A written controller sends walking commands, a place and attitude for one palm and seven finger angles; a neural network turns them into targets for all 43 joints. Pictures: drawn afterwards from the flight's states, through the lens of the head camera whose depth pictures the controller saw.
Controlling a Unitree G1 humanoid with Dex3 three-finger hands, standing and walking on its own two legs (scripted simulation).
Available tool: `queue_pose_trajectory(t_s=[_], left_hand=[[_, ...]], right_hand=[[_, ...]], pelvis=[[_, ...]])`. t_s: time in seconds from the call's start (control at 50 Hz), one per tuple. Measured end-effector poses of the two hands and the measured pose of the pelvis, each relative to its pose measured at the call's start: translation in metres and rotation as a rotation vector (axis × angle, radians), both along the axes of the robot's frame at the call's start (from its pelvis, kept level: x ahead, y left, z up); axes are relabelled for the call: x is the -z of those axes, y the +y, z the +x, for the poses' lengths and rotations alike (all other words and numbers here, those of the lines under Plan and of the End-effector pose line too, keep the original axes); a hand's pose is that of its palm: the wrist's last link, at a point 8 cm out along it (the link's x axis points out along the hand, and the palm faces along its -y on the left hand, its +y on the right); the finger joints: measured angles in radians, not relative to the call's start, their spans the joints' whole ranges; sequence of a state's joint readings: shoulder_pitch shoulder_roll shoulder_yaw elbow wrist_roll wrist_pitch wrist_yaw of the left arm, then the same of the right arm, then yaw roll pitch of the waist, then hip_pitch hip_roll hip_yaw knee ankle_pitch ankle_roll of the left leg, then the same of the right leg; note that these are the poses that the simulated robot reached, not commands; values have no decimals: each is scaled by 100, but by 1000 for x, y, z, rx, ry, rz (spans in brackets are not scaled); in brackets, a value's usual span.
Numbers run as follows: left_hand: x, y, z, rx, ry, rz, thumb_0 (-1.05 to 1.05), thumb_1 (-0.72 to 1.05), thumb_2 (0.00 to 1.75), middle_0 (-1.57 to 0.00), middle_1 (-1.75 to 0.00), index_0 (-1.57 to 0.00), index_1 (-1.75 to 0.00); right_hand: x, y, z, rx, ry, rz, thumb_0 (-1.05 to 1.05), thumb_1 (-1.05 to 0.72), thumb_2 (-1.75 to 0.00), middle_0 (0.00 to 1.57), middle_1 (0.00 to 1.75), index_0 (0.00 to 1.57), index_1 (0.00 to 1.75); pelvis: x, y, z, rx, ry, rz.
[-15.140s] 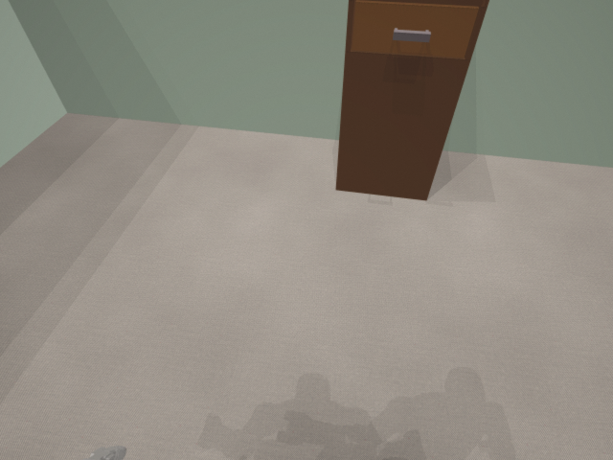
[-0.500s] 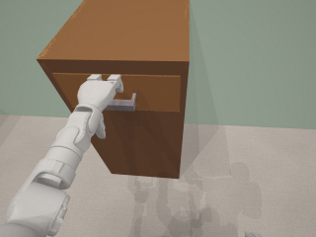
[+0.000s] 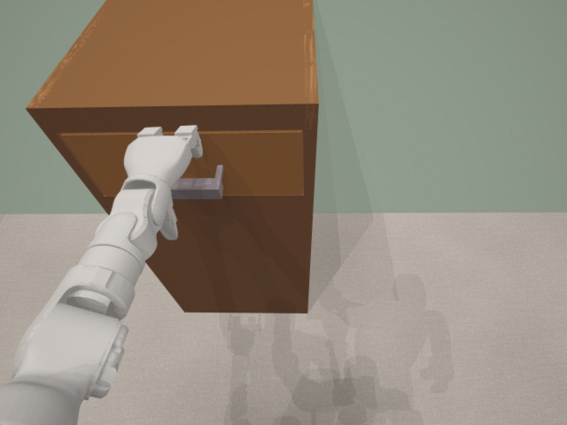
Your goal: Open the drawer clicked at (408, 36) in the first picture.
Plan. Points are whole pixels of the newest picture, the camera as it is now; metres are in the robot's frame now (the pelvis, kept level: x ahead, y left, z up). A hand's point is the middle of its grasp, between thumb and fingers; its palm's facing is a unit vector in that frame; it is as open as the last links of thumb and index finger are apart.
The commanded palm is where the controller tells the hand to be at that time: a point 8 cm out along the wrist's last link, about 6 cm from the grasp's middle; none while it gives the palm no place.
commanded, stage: move the hooked fingers above the handle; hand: left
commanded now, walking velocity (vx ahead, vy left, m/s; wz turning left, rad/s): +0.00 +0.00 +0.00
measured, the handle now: (188, 179) +0.52 +0.17 +0.01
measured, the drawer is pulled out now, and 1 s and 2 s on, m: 0.00 0.00 0.00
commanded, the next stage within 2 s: none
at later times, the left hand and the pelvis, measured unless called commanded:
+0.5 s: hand (186, 184) +0.46 +0.15 +0.07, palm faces -0.04 -0.05 -1.00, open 13.8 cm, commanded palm +0.44 +0.17 +0.13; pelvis +0.00 +0.01 +0.00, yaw +1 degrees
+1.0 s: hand (181, 174) +0.47 +0.16 +0.08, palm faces +0.03 -0.05 -1.00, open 13.8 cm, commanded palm +0.44 +0.18 +0.13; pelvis +0.00 +0.00 +0.00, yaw +0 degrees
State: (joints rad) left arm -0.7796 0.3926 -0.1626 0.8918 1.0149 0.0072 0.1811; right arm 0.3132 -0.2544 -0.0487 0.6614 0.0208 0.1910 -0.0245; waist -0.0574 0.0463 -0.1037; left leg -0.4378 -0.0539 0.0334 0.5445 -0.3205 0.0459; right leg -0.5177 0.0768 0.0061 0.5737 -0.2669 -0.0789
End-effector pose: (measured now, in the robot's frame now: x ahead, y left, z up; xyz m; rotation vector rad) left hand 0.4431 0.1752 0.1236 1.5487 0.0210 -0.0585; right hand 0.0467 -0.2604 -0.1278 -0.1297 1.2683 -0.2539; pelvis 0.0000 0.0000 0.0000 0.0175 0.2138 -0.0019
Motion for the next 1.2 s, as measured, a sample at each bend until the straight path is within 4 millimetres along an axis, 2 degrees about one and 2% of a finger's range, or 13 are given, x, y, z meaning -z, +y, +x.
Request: queue_pose_trajectory(t_s=[0.16,0.26,0.36,0.52,0.62,0.7,0.74,0.82,0.92,1.06,1.14,1.2], left_hand=[[0,-12,-12,87,-47,-24,0,-49,30,-32,-120,-32,-120],[-6,-3,-5,12,-76,2,0,-49,30,-32,-120,-32,-120],[-7,1,0,-30,-15,20,0,-49,30,-32,-120,-32,-120],[-2,-21,-7,102,-31,-35,0,-49,30,-32,-120,-32,-120],[-2,-8,-3,33,-78,-8,0,-49,30,-32,-120,-32,-120],[-2,8,0,-46,-38,24,0,-49,30,-32,-120,-32,-120],[-1,9,0,-51,-4,26,0,-49,30,-32,-120,-32,-120],[1,-5,-1,34,29,-5,0,-49,30,-32,-120,-32,-120],[-3,-21,1,111,-41,-43,0,-49,30,-32,-120,-32,-120],[-3,-6,6,-1,-62,-1,0,-49,30,-34,-122,-32,-120],[1,5,1,-39,-5,1,0,-49,30,-34,-121,-32,-120],[0,4,-6,1,10,-2,0,-49,30,-33,-121,-32,-120]], right_hand=[[0,4,16,-36,-27,1,0,-90,-89,20,30,20,30],[0,10,29,-40,-67,14,0,-90,-89,20,30,20,30],[-1,14,35,-46,-83,25,0,-90,-89,20,30,20,30],[-1,14,33,-56,-70,14,0,-90,-89,20,30,20,30],[1,13,30,-41,-62,17,0,-90,-89,20,30,20,30],[2,12,25,-31,-47,20,0,-90,-89,20,30,20,30],[2,11,23,-31,-37,18,0,-90,-89,20,30,20,30],[0,8,21,-43,-22,2,0,-90,-89,20,30,20,30],[0,6,21,-39,-29,-8,0,-90,-89,20,30,20,30],[1,8,23,-18,-43,11,0,-90,-89,20,30,20,30],[0,9,26,-19,-50,14,0,-90,-89,20,30,20,30],[-1,9,28,-32,-53,10,0,-90,-89,20,30,20,30]], pelvis=[[1,3,0,-15,-8,-2],[1,3,-2,-12,-5,-1],[1,4,-2,-17,-6,-2],[2,5,1,-14,-8,-2],[2,4,0,-4,1,0],[1,4,1,-8,0,-2],[1,3,1,-16,-3,-3],[0,3,2,-29,-8,-5],[2,4,4,-17,2,-4],[2,3,4,6,10,-1],[1,2,3,1,1,-2],[0,2,3,-11,-7,-3]])
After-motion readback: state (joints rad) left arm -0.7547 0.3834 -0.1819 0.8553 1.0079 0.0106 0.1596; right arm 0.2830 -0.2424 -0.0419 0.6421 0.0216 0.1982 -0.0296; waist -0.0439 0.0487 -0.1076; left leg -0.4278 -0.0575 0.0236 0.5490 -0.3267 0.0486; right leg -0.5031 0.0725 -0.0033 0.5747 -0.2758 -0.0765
